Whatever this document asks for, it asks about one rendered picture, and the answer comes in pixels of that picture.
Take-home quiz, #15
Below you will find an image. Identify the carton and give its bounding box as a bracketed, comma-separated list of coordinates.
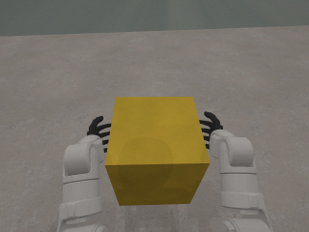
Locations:
[104, 97, 210, 206]

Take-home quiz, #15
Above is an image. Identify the left robot hand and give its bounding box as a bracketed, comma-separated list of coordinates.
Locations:
[87, 116, 112, 153]

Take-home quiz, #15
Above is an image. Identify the robot left forearm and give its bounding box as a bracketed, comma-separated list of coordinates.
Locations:
[57, 134, 105, 232]

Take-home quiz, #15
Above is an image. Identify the right robot hand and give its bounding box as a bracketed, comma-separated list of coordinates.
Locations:
[199, 111, 223, 149]

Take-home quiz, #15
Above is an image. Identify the right robot upper arm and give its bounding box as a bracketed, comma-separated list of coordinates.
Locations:
[217, 217, 271, 232]

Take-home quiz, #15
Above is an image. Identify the robot right forearm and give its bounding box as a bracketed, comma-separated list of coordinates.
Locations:
[209, 130, 273, 232]

